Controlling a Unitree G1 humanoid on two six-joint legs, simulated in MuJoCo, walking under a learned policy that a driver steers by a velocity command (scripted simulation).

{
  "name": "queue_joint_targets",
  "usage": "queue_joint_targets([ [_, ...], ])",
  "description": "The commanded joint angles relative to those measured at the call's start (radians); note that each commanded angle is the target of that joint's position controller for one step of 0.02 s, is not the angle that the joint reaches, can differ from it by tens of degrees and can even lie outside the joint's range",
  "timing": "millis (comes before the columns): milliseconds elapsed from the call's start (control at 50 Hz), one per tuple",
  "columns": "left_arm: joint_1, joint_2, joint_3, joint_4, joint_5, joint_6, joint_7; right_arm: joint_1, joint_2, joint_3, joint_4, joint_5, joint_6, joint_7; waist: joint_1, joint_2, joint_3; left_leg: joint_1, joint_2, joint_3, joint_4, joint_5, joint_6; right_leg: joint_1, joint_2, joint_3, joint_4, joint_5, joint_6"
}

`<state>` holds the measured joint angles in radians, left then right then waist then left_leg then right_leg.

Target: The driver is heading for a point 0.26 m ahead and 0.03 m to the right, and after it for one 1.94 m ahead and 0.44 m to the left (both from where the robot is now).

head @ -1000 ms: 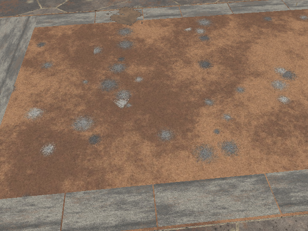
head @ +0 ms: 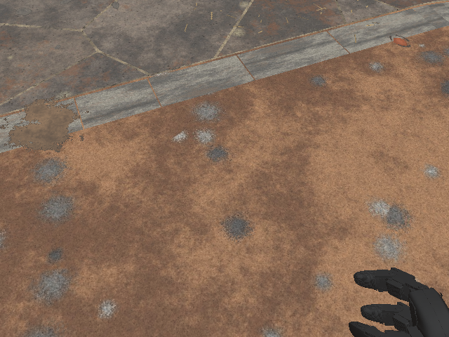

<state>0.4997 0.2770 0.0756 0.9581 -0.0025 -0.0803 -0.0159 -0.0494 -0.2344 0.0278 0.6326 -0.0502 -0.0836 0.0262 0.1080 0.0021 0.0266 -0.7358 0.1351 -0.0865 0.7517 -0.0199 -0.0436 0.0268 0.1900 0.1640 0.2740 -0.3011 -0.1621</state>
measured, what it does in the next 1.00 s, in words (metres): walks ahead, turning left: left foot, then right foot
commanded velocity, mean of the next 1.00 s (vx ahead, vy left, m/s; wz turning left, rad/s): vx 0.25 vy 0.00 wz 0.38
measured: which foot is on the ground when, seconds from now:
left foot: up 0.00-0.10, down 0.12-0.52, up 0.54-0.90, down 0.92-1.00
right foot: down 0.00-0.12, up 0.14-0.50, down 0.52-0.92, up 0.94-1.00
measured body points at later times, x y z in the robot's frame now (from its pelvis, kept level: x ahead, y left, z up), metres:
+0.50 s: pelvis +0.34 +0.05 +0.00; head +0.38 +0.06 +0.45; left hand +0.59 +0.29 -0.05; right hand +0.37 -0.25 -0.11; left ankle +0.31 +0.16 -0.74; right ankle +0.49 -0.05 -0.72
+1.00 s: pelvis +0.39 +0.09 +0.00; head +0.40 +0.12 +0.45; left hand +0.35 +0.39 -0.13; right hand +0.67 -0.05 -0.08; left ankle +0.35 +0.19 -0.74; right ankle +0.48 -0.04 -0.71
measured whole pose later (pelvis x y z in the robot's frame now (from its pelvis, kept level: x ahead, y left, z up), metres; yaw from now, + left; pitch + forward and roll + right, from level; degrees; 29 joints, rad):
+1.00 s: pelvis +0.39 +0.09 +0.00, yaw +28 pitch +2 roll -1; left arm 0.20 0.32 0.07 0.78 0.00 0.01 0.01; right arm 0.16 -0.26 -0.04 0.63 -0.03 0.04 0.00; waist 0.05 -0.04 0.02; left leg -0.32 0.01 0.01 0.56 -0.28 0.03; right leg -0.42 -0.08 -0.04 0.75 -0.46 0.04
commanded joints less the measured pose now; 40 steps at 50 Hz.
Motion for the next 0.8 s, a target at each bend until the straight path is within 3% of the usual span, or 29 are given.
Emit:
queue_joint_targets([
  [20,-0.032,0.183,0.045,-0.084,-0.01,-0.018,-0.001,-0.069,-0.089,-0.015,-0.082,0.02,-0.003,-0.003,-0.02,-0.046,0.04,0.311,-0.107,0.109,-0.159,0.145,0.016,-0.243,-0.199,0.194,-0.084,0.608,-0.069],
  [60,0.018,0.178,0.041,-0.056,-0.008,-0.017,0.013,-0.006,-0.109,-0.025,-0.059,0.0,-0.015,-0.016,-0.02,-0.038,-0.013,0.374,-0.168,0.149,-0.269,0.152,0.056,-0.063,-0.204,0.147,0.052,0.936,-0.015],
  [80,0.035,0.187,0.04,-0.044,0.001,-0.021,0.02,0.088,-0.138,-0.039,-0.03,-0.005,-0.027,-0.027,-0.056,-0.065,-0.073,0.462,-0.197,0.149,-0.292,0.155,0.078,0.004,-0.218,0.147,0.181,1.059,0.018],
  [100,-0.002,0.21,0.044,-0.047,0.002,-0.023,0.025,0.246,-0.166,-0.055,0.018,-0.005,-0.04,-0.037,-0.148,-0.083,-0.135,0.597,-0.178,0.145,-0.351,0.236,0.098,0.015,-0.208,0.113,0.364,1.073,0.052],
  [120,-0.051,0.183,0.039,-0.067,0.004,-0.026,0.029,0.412,-0.214,-0.07,0.07,-0.012,-0.049,-0.047,-0.226,-0.091,-0.203,0.788,-0.079,0.084,-0.308,0.327,0.123,-0.101,-0.167,0.088,0.583,0.886,0.075],
  [140,0.067,0.025,0.007,-0.086,-0.014,-0.022,0.035,0.52,-0.289,-0.088,0.1,-0.032,-0.051,-0.042,-0.171,0.204,-0.372,1.135,0.267,-0.226,-0.09,1.018,0.273,-0.389,-0.043,-0.016,1.037,-0.066,0.127],
  [160,0.162,-0.043,-0.05,-0.042,-0.015,-0.021,0.012,0.59,-0.25,-0.095,0.142,0.047,-0.066,-0.008,-0.202,0.364,-0.599,1.393,0.308,-0.608,-0.204,0.801,0.411,-0.629,0.0,0.114,1.27,-0.318,0.16],
  [180,0.06,0.059,-0.03,-0.063,-0.028,-0.01,0.01,0.505,-0.218,-0.103,0.125,0.06,-0.06,-0.003,-0.22,0.201,-0.516,1.3,0.25,-0.528,-0.27,0.593,0.384,-0.682,-0.083,0.099,1.269,-0.267,0.158],
  [200,-0.127,0.125,-0.022,-0.136,-0.013,-0.009,0.013,0.37,-0.184,-0.096,0.104,0.074,-0.057,-0.001,-0.197,0.072,-0.332,1.111,0.179,-0.39,-0.308,0.564,0.34,-0.706,-0.152,0.002,1.171,-0.205,0.16],
  [220,-0.258,0.143,-0.019,-0.17,0.011,-0.013,0.018,0.313,-0.159,-0.085,0.098,0.08,-0.055,0.001,-0.186,-0.041,-0.188,0.928,0.126,-0.324,-0.35,0.607,0.32,-0.731,-0.173,-0.054,1.113,-0.187,0.174],
  [240,-0.305,0.126,-0.019,-0.207,0.026,-0.017,0.021,0.315,-0.169,-0.088,0.109,0.074,-0.056,-0.001,-0.157,-0.047,-0.119,0.809,0.094,-0.301,-0.383,0.673,0.316,-0.711,-0.187,-0.068,1.058,-0.158,0.183],
  [260,-0.295,0.101,-0.024,-0.235,0.026,-0.015,0.021,0.315,-0.177,-0.093,0.116,0.062,-0.05,-0.003,-0.117,-0.007,-0.115,0.748,0.078,-0.305,-0.409,0.674,0.325,-0.683,-0.192,-0.06,1.028,-0.135,0.19],
  [300,-0.278,0.065,-0.036,-0.26,0.016,-0.009,0.025,0.296,-0.186,-0.102,0.115,0.064,-0.035,-0.011,-0.07,0.021,-0.114,0.633,0.05,-0.262,-0.44,0.643,0.323,-0.638,-0.211,-0.053,0.859,-0.113,0.198],
  [340,-0.321,0.049,-0.05,-0.28,0.004,-0.003,0.035,0.261,-0.236,-0.12,0.094,0.064,-0.014,-0.026,-0.059,0.05,-0.107,0.46,-0.003,-0.191,-0.449,0.647,0.306,-0.503,-0.168,-0.098,0.594,-0.02,0.216],
  [380,-0.374,0.06,-0.05,-0.29,0.003,0.009,0.037,0.279,-0.275,-0.138,0.086,0.073,0.013,-0.044,-0.071,0.09,-0.151,0.384,-0.046,-0.174,-0.44,0.532,0.256,-0.356,-0.111,-0.109,0.436,0.158,0.225],
  [440,-0.441,0.102,-0.035,-0.325,-0.001,0.028,0.04,0.318,-0.257,-0.141,0.083,0.088,0.04,-0.059,-0.081,0.119,-0.148,0.39,-0.072,-0.261,-0.396,0.251,0.191,-0.294,-0.094,-0.042,0.292,0.263,0.232],
  [500,-0.407,0.135,-0.016,-0.323,0.006,0.016,0.037,0.272,-0.211,-0.137,0.043,0.086,0.064,-0.078,-0.042,0.128,-0.128,0.39,-0.116,-0.331,-0.268,0.044,0.131,-0.206,-0.15,-0.012,0.126,0.357,0.204],
  [520,-0.357,0.154,-0.009,-0.313,0.02,0.014,0.042,0.301,-0.152,-0.121,0.034,0.081,0.069,-0.075,-0.043,0.059,-0.166,0.326,-0.169,-0.285,-0.11,-0.163,0.092,-0.083,-0.267,0.034,0.083,0.452,0.152],
  [540,-0.33,0.178,-0.009,-0.323,0.034,0.025,0.05,0.414,-0.074,-0.102,0.043,0.058,0.073,-0.073,-0.094,-0.137,-0.239,0.172,-0.282,-0.142,0.153,-0.649,0.05,0.097,-0.497,0.23,0.155,0.793,0.056],
  [560,-0.356,0.173,-0.008,-0.335,0.048,0.044,0.044,0.586,-0.131,-0.107,0.022,0.075,0.069,-0.06,-0.185,-0.29,-0.356,0.123,-0.234,-0.095,0.304,-0.715,0.032,0.106,-0.692,0.478,0.107,0.699,-0.095],
  [580,-0.426,0.132,-0.005,-0.359,0.029,0.051,0.046,0.552,-0.217,-0.131,0.044,0.081,0.081,-0.062,-0.17,-0.229,-0.261,0.068,-0.163,-0.043,0.419,-0.615,-0.01,0.03,-0.636,0.444,0.061,0.482,-0.12],
  [600,-0.457,0.083,-0.015,-0.364,0.021,0.053,0.048,0.481,-0.262,-0.149,0.046,0.084,0.1,-0.068,-0.146,-0.154,-0.17,0.039,-0.13,-0.024,0.477,-0.528,-0.034,-0.056,-0.548,0.288,0.049,0.346,-0.082],
  [620,-0.488,0.077,-0.017,-0.37,0.023,0.058,0.049,0.458,-0.264,-0.157,0.05,0.08,0.119,-0.077,-0.152,-0.105,-0.14,0.056,-0.108,-0.014,0.516,-0.471,-0.048,-0.133,-0.492,0.202,0.036,0.267,-0.052],
  [680,-0.497,0.097,-0.007,-0.349,0.031,0.06,0.058,0.405,-0.19,-0.144,-0.004,0.073,0.135,-0.073,-0.155,-0.128,-0.084,0.101,-0.08,0.041,0.51,-0.369,-0.064,-0.266,-0.431,0.013,-0.006,0.34,-0.056],
  [740,-0.436,0.114,0.007,-0.32,0.027,0.063,0.067,0.323,-0.145,-0.126,-0.055,0.071,0.127,-0.059,-0.116,-0.122,-0.127,0.111,-0.051,0.053,0.365,-0.335,-0.062,-0.193,-0.459,-0.041,0.003,0.427,-0.092],
  [800,-0.435,0.154,0.023,-0.31,0.017,0.072,0.056,0.301,-0.127,-0.111,-0.07,0.063,0.122,-0.04,-0.115,-0.129,-0.17,0.262,-0.069,0.081,0.178,-0.326,-0.033,-0.214,-0.468,-0.098,0.025,0.497,-0.094],
])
